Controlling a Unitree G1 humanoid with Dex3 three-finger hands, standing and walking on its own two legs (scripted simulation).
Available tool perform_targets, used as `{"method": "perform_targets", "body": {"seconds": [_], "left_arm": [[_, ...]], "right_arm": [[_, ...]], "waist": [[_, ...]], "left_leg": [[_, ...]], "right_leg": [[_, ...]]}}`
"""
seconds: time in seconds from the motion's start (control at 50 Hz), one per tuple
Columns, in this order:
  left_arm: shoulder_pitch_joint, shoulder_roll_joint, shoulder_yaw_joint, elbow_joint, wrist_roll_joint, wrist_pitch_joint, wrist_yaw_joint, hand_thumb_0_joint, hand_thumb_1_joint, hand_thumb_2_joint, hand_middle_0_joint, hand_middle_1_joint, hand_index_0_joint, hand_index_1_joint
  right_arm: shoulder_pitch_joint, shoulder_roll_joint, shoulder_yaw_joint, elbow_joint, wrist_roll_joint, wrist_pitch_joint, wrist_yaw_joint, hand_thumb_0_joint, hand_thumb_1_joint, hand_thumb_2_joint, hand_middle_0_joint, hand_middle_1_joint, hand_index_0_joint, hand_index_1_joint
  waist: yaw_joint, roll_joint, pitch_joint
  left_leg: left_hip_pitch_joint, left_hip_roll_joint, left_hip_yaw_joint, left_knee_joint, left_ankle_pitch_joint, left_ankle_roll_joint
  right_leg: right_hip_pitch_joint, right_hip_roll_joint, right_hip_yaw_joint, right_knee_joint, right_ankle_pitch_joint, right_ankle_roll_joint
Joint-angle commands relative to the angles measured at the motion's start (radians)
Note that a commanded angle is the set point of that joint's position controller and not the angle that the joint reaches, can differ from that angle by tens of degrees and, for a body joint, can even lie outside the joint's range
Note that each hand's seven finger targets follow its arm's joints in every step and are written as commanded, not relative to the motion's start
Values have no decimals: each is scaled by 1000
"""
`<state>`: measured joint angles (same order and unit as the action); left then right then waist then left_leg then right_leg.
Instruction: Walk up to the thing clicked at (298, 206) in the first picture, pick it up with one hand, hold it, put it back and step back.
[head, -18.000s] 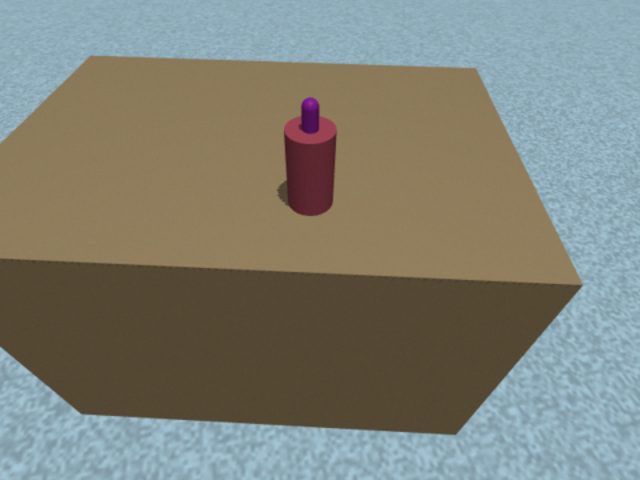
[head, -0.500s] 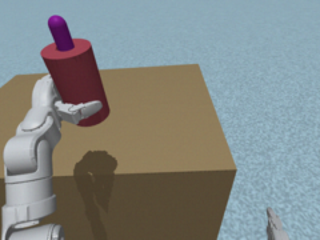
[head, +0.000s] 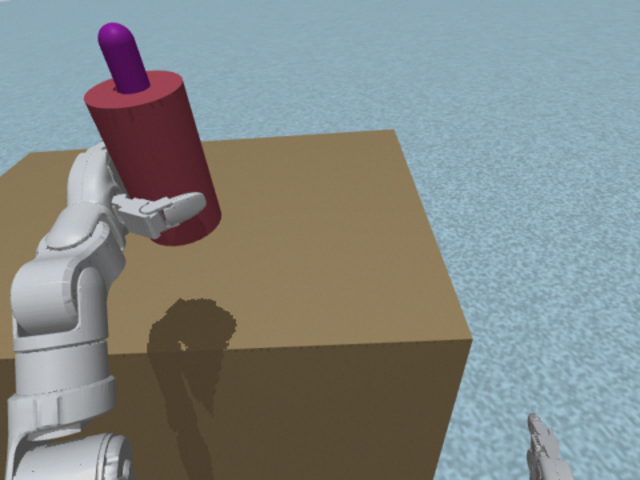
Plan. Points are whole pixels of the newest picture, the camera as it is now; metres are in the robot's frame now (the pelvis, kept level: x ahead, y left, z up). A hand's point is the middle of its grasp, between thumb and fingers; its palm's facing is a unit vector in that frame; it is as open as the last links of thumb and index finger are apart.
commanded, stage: hold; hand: left
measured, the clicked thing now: (154, 139) +0.35 +0.16 +0.33
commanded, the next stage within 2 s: crouch in 0.52 s
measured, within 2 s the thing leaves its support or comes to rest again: neither
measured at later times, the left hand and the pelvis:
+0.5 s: hand (165, 188) +0.34 +0.16 +0.28, palm faces +0.16 -0.99 +0.01, open 11.6 cm; pelvis -0.01 +0.00 +0.00, yaw +0 degrees
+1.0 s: hand (178, 219) +0.39 +0.18 +0.21, palm faces +0.20 -0.98 +0.00, open 11.6 cm; pelvis -0.02 +0.00 +0.00, yaw +0 degrees
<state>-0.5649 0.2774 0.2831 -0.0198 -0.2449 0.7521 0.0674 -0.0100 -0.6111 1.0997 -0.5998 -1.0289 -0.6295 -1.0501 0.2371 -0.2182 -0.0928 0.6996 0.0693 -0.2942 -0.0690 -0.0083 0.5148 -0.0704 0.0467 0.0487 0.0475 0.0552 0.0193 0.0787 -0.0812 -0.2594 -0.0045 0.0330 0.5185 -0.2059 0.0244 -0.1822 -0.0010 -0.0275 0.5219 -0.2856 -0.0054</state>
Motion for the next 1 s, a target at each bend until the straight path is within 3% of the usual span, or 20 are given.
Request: {"method": "perform_targets", "body": {"seconds": [0.0, 0.1, 0.12, 0.14, 0.16, 0.18, 0.2, 0.24, 0.3, 0.38, 0.48, 0.52, 0.54, 0.6, 0.62, 0.7, 0.72, 0.76, 0.82, 0.98], "left_arm": [[-557, 225, 72, -325, -10, -127, -4, 0, -72, 1345, -1239, -1467, -1262, -1480], [-579, 234, 65, -447, -12, -148, -20, 0, -72, 1326, -1224, -1450, -1248, -1461], [-524, 225, 79, -373, -14, -142, -22, 0, -65, 1331, -1225, -1448, -1247, -1460], [-543, 206, 52, -453, -19, -147, -25, 0, -54, 1326, -1223, -1448, -1248, -1457], [-538, 221, 75, -412, -23, -141, -24, 0, -43, 1347, -1236, -1462, -1258, -1474], [-571, 236, 68, -454, -17, -138, -24, 0, -66, 1342, -1229, -1451, -1248, -1467], [-529, 241, 90, -390, -25, -131, -25, 0, -63, 1353, -1232, -1463, -1252, -1478], [-548, 207, 57, -382, -27, -117, -25, 0, -70, 1361, -1233, -1474, -1255, -1487], [-533, 214, 76, -280, -30, -98, -21, 0, -65, 1365, -1240, -1478, -1262, -1491], [-535, 194, 55, -252, -26, -91, -13, 0, -60, 1363, -1244, -1482, -1269, -1493], [-536, 237, 84, -241, -18, -107, -8, 0, -64, 1344, -1232, -1472, -1260, -1480], [-575, 251, 89, -284, -16, -125, -5, 0, -67, 1343, -1232, -1470, -1259, -1479], [-598, 233, 70, -290, -12, -131, 0, 0, -72, 1340, -1225, -1468, -1252, -1477], [-596, 256, 90, -278, -11, -159, 0, 0, 7, 1374, -1251, -1484, -1261, -1506], [-624, 262, 73, -327, -1, -170, -1, 0, -27, 1294, -1235, -1427, -1252, -1437], [-621, 239, 66, -263, -8, -191, -13, 0, -18, 1295, -1270, -1442, -1287, -1452], [-586, 238, 80, -157, -13, -191, -16, 0, -17, 1293, -1280, -1446, -1297, -1456], [-590, 221, 47, -92, -3, -197, -20, 0, -15, 1314, -1302, -1473, -1321, -1481], [-593, 233, 46, 18, 15, -227, -18, 0, 26, 1292, -1302, -1457, -1322, -1462], [-686, 321, 65, 102, 35, -422, -41, 0, 117, 1310, -1296, -1462, -1317, -1465]], "right_arm": [[-148, -121, -32, -192, 3, -59, 2, 0, 522, -65, 48, 50, 48, 50], [-165, -113, -24, -180, -1, -72, -6, 0, 515, -67, 48, 50, 49, 50], [-145, -121, -31, -175, -4, -73, -8, 0, 515, -67, 48, 51, 49, 51], [-175, -105, -12, -170, -4, -78, -7, 0, 521, -65, 48, 50, 49, 50], [-169, -120, -27, -167, -7, -80, -12, 0, 516, -67, 48, 51, 49, 51], [-183, -113, -18, -146, -8, -78, -16, 0, 516, -68, 48, 51, 49, 51], [-175, -128, -36, -165, -6, -81, -20, 0, 514, -68, 48, 51, 49, 51], [-185, -118, -23, -144, -8, -82, -18, 0, 520, -66, 48, 51, 49, 51], [-179, -125, -33, -130, -7, -80, -23, 0, 522, -65, 48, 51, 49, 51], [-172, -124, -35, -135, -4, -78, -19, 0, 528, -62, 48, 50, 49, 50], [-158, -131, -35, -173, 1, -68, -13, 0, 527, -62, 48, 50, 49, 50], [-147, -107, -17, -164, 3, -64, -9, 0, 528, -63, 48, 50, 49, 50], [-166, -104, -12, -178, 1, -68, -9, 0, 525, -63, 48, 50, 49, 50], [-164, -114, -16, -176, -3, -76, -18, 0, 518, -72, 49, 51, 49, 51], [-183, -110, -14, -157, -4, -79, -20, 0, 543, -55, 50, 50, 50, 50], [-188, -103, -17, -92, -10, -88, -32, 0, 551, -52, 50, 50, 49, 50], [-185, -126, -32, -99, -14, -92, -37, 0, 548, -52, 50, 50, 49, 50], [-206, -125, -24, -104, -16, -97, -40, 0, 552, -51, 50, 50, 49, 50], [-203, -128, -21, -80, -20, -98, -46, 0, 560, -48, 50, 50, 49, 50], [-166, -131, -20, -66, -22, -119, -45, 0, 557, -49, 50, 50, 50, 50]], "waist": [[15, -42, -241], [14, 14, -263], [-2, -26, -222], [17, 6, -222], [1, -9, -239], [9, 12, -257], [-4, -25, -236], [-4, -33, -226], [-11, -82, -199], [-4, -66, -196], [3, -91, -213], [14, -37, -217], [11, -34, -223], [0, -55, -216], [12, 1, -240], [-4, -9, -229], [-18, -66, -208], [-24, -74, -179], [-26, -96, -171], [-42, -43, -263]], "left_leg": [[199, 7, -30, -58, 125, -4], [221, 7, -27, -56, 125, -4], [207, 13, -34, -58, 103, -3], [196, 11, -33, -61, 93, -5], [205, 9, -30, -56, 93, -2], [216, 7, -27, -60, 96, -3], [205, 5, -25, -55, 94, 1], [201, 6, -28, -58, 80, 0], [178, -1, -24, -61, 52, 6], [177, -1, -22, -71, 35, 1], [178, -5, -19, -62, 75, 6], [177, -6, -17, -65, 69, 3], [187, -5, -18, -65, 73, 1], [180, -3, -20, -58, 56, 4], [191, -3, -21, -61, 63, 0], [185, -1, -22, -56, 51, 2], [168, 3, -26, -56, 41, 5], [148, 6, -31, -68, -5, 3], [136, 1, -27, -69, -28, 4], [172, 2, -29, -45, 22, 5]], "right_leg": [[-57, 9, -17, -101, 150, -8], [-64, 9, -13, -97, 148, -12], [-72, 16, -18, -97, 131, -8], [-71, 13, -17, -97, 121, -11], [-63, 10, -12, -99, 127, -7], [-70, 9, -12, -98, 131, -9], [-67, 9, -11, -107, 127, -3], [-76, 11, -13, -103, 118, -4], [-81, 8, -11, -117, 95, 2], [-95, 8, -15, -117, 78, -3], [-78, 5, -9, -116, 112, 1], [-75, 1, -7, -116, 108, -4], [-77, 0, -7, -112, 109, -4], [-80, 2, -4, -114, 93, -1], [-84, 0, -5, -106, 99, -8], [-101, 0, -1, -108, 98, -5], [-100, 5, -6, -110, 91, 0], [-120, 8, -6, -116, 58, 1], [-145, 5, -1, -125, 31, 0], [-167, -1, 10, -98, 85, 1]]}}
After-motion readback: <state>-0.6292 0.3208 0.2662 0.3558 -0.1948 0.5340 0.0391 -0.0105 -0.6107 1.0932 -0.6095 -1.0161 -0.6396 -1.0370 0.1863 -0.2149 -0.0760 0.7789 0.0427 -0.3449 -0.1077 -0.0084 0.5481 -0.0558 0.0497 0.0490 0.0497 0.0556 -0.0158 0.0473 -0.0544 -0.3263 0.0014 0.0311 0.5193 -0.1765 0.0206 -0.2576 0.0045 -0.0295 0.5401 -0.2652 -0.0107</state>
